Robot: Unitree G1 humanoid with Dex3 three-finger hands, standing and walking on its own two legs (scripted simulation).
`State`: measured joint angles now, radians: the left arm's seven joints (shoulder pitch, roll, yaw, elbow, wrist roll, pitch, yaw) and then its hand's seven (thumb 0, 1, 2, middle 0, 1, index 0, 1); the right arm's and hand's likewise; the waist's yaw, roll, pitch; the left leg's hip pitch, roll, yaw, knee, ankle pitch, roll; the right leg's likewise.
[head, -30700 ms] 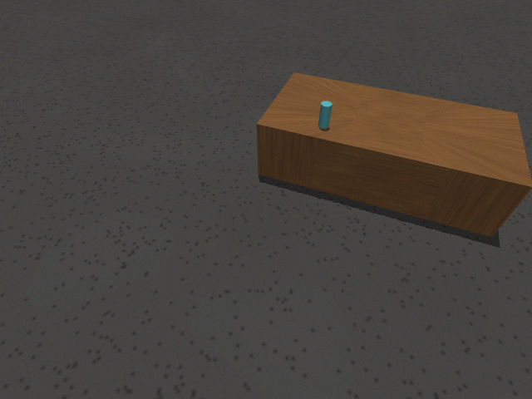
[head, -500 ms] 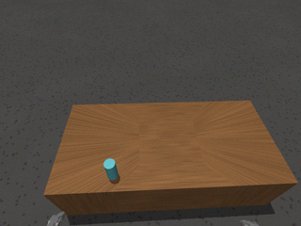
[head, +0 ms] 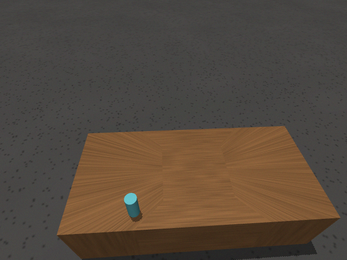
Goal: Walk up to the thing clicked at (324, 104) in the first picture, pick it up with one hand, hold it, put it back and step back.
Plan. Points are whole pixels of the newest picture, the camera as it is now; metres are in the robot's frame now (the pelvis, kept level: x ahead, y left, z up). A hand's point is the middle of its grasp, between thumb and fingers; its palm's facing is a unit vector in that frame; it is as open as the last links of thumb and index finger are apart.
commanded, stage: stand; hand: left
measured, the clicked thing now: (132, 205) +0.46 +0.19 -0.38
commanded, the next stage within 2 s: step back in 1.82 s
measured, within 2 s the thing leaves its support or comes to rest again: neither
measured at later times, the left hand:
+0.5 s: hand out of the picture +0.06 +0.25 -0.15, palm faces -0.01 -0.94 -0.34, open 7.4 cm
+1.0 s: hand out of the picture +0.08 +0.25 -0.15, palm faces -0.01 -0.94 -0.35, open 7.4 cm
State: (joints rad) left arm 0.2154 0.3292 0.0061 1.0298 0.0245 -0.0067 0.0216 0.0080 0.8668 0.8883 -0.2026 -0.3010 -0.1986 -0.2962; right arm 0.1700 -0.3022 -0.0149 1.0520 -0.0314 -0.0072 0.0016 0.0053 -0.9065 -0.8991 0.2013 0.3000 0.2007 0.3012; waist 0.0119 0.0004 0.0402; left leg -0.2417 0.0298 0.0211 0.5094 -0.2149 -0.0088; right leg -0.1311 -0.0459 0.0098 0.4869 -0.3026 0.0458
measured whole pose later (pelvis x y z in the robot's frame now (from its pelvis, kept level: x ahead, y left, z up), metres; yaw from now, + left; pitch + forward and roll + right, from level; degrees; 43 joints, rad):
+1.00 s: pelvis +0.01 +0.00 +0.01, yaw +0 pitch -2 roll +0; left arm 0.13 0.34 0.01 1.14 0.02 -0.01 0.01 0.01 0.90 0.89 -0.20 -0.30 -0.20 -0.30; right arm 0.11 -0.34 -0.01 1.16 -0.02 -0.01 0.00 0.00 -0.91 -0.90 0.20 0.30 0.20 0.30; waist 0.00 0.00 0.05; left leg -0.16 0.03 0.03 0.35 -0.15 -0.01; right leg -0.05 -0.05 0.01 0.33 -0.23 0.04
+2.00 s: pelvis -0.01 -0.02 +0.00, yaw -1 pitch -1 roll +0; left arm 0.08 0.39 0.05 1.02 0.00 0.02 0.02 0.01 0.90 0.89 -0.20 -0.30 -0.20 -0.30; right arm 0.04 -0.36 -0.04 1.05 0.00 0.02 0.01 0.00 -0.91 -0.90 0.20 0.30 0.20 0.30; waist 0.00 -0.02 0.15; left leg -0.28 0.05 0.02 0.48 -0.17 -0.02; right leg -0.23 -0.03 0.01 0.56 -0.29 0.00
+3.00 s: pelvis -0.29 -0.02 -0.02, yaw -2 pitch -3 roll -1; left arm 0.20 0.37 0.08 0.90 0.02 0.02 0.02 0.01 0.90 0.89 -0.20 -0.30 -0.20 -0.30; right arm 0.03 -0.39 -0.05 0.83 -0.02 0.05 0.01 0.00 -0.90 -0.90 0.20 0.30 0.20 0.30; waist 0.03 0.05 0.21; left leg -0.42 0.06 0.08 0.68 -0.21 0.03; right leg -0.23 0.03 0.04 0.67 -0.39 0.01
